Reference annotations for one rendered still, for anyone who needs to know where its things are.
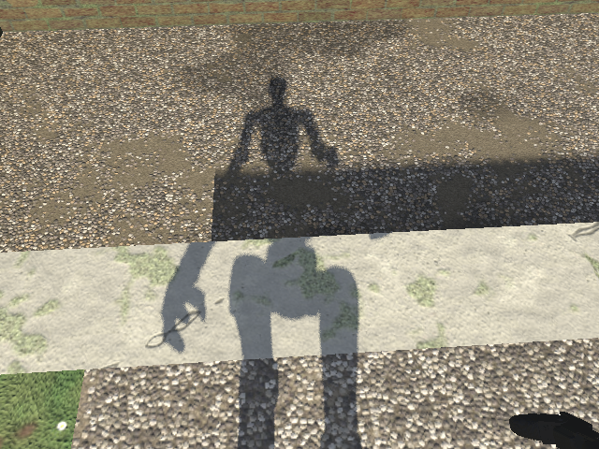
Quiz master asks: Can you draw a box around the robot right hand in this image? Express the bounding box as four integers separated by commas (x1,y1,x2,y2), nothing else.
509,412,599,449

